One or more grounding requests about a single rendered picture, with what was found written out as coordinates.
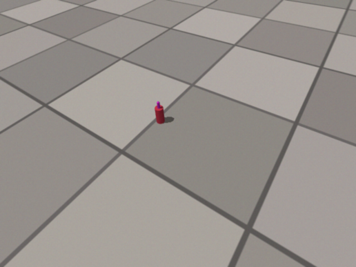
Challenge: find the bottle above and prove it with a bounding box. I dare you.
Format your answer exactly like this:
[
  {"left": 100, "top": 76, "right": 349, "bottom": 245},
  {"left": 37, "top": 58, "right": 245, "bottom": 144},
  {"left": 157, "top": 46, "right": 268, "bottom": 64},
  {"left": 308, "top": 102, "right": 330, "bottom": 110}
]
[{"left": 155, "top": 101, "right": 165, "bottom": 124}]

